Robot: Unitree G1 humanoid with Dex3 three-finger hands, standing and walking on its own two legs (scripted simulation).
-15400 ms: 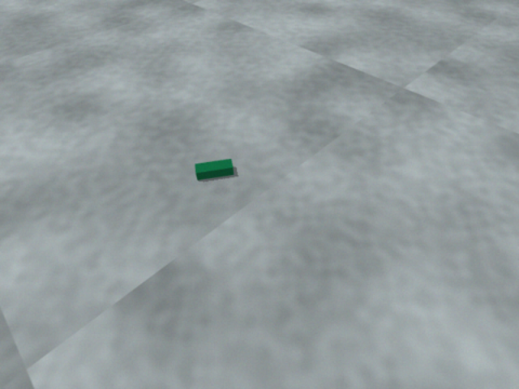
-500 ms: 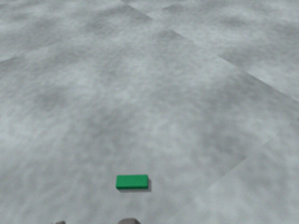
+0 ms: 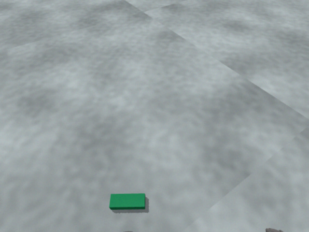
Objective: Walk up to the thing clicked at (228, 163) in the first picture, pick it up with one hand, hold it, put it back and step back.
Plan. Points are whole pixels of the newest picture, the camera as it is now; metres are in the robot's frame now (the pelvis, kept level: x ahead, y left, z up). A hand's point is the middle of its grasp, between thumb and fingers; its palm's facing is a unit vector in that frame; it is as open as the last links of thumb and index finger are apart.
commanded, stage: walk up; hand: left
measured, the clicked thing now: (127, 201) +0.39 +0.19 -0.73
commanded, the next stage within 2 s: stand in 1.18 s
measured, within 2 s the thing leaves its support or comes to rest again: neither
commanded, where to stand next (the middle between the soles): +0.06 +0.00 m, yaw +1 degrees
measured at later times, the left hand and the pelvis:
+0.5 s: hand out of the picture +0.13 +0.25 -0.13, palm faces -0.02 -0.94 -0.33, open 7.4 cm; pelvis +0.02 +0.00 +0.02, yaw +0 degrees
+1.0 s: hand out of the picture +0.10 +0.25 -0.13, palm faces -0.01 -0.94 -0.33, open 7.4 cm; pelvis +0.03 +0.00 +0.03, yaw +0 degrees
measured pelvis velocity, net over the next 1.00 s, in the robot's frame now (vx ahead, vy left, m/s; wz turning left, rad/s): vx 0.03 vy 0.00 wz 0.00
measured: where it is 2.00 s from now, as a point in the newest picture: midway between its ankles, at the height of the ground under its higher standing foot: outside the picture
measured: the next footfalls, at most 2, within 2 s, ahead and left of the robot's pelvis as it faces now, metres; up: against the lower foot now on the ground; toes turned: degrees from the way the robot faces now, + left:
none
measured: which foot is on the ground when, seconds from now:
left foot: down 0.00-1.00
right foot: down 0.00-1.00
